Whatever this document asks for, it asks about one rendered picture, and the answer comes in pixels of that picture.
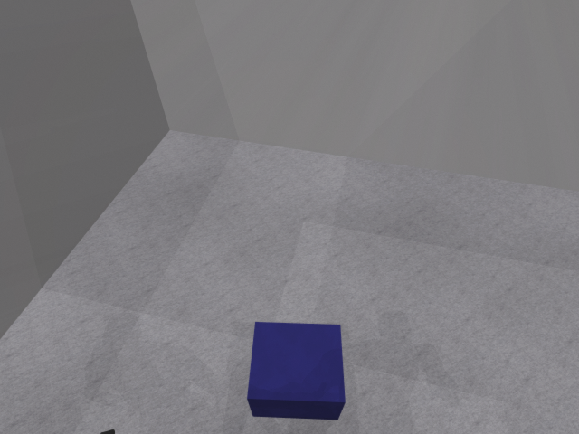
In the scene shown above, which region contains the carton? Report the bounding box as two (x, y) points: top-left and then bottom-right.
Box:
(247, 322), (346, 420)

